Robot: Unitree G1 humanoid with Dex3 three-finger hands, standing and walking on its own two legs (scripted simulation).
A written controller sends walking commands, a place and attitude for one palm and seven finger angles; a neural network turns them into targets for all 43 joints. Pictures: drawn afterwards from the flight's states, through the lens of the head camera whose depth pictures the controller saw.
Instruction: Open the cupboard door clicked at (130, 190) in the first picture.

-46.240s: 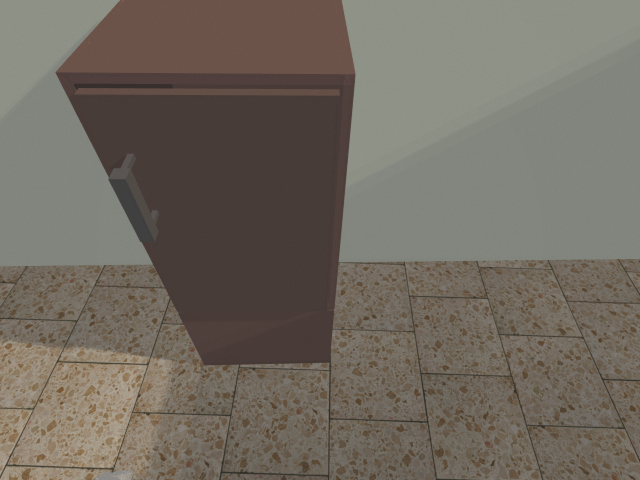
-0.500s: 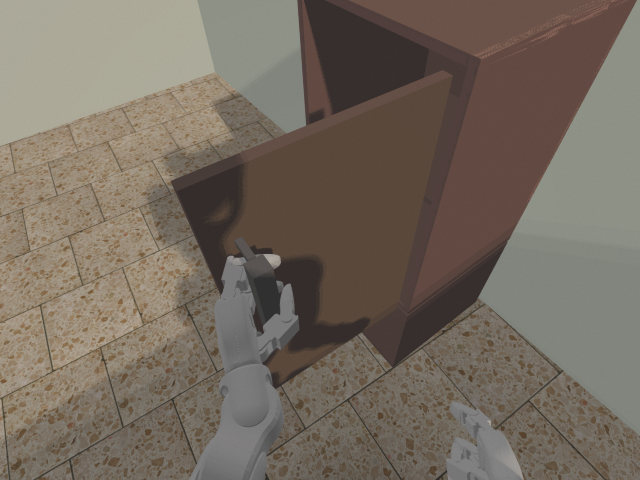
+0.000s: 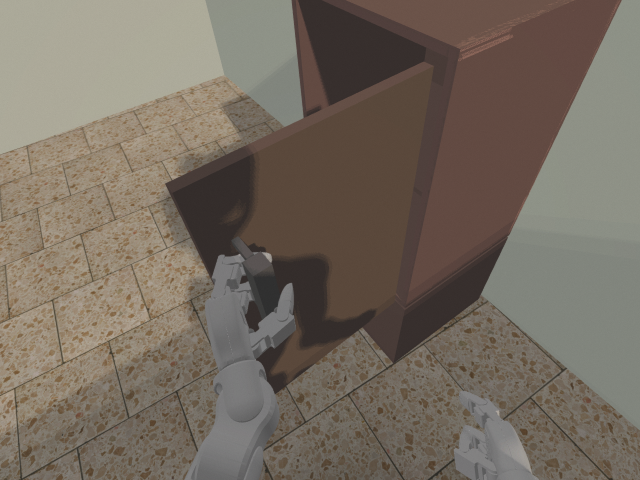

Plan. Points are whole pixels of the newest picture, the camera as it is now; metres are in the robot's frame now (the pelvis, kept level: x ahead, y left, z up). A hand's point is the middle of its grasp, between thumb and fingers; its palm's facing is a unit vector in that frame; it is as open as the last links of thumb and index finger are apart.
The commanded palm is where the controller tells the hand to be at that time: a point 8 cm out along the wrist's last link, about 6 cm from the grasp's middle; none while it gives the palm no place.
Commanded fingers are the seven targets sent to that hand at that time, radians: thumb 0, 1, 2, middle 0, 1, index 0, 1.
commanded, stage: open thumb and fingers to let go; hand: left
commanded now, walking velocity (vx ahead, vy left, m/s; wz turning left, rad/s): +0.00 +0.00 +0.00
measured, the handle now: (258, 286) +0.35 +0.10 +0.06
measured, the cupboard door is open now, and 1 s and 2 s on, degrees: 93 95 95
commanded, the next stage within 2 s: slide the hand sideways off the handle in 0.60 s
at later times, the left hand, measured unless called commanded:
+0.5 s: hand (271, 315) +0.30 +0.07 +0.07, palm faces +0.28 -0.96 -0.02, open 14.7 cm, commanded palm +0.25 +0.11 +0.06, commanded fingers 0.00 -0.50 0.30 -0.17 -0.45 -0.17 -0.45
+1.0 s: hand (272, 345) +0.26 +0.07 +0.07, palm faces -0.17 -0.99 +0.03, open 16.4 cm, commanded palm +0.24 +0.11 +0.06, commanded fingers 0.00 -0.50 0.30 -0.15 -0.30 -0.15 -0.30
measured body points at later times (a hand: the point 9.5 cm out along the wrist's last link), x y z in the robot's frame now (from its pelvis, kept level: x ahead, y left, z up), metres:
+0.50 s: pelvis -0.02 +0.04 +0.00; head +0.00 +0.01 +0.44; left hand +0.28 +0.12 +0.08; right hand +0.15 -0.18 -0.11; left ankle -0.02 +0.16 -0.70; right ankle +0.03 -0.04 -0.70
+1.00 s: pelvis -0.02 +0.06 -0.01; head +0.01 +0.04 +0.44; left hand +0.26 +0.12 +0.07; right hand +0.15 -0.16 -0.10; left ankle -0.02 +0.16 -0.70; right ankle +0.03 -0.04 -0.70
